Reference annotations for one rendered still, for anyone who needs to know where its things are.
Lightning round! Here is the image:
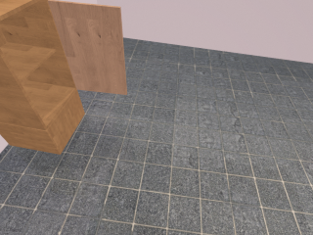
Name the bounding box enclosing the cupboard door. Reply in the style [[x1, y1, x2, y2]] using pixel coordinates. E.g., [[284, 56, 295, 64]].
[[48, 0, 127, 95]]

